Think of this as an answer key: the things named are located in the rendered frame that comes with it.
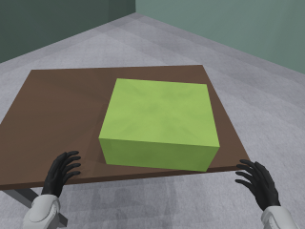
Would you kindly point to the right robot hand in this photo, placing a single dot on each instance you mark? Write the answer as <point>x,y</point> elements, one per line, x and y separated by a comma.
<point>262,185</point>

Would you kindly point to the table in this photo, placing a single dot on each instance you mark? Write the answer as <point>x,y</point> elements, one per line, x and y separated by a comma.
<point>58,111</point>

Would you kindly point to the carton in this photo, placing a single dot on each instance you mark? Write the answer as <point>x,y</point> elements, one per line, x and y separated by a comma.
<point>159,124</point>

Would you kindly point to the left robot hand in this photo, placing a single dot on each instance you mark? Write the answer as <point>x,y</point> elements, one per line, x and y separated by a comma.
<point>57,174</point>

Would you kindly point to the right robot forearm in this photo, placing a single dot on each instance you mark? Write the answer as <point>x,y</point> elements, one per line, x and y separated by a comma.
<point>278,217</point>

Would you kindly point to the left robot forearm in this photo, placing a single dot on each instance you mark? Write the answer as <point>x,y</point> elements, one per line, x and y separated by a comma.
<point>43,213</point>

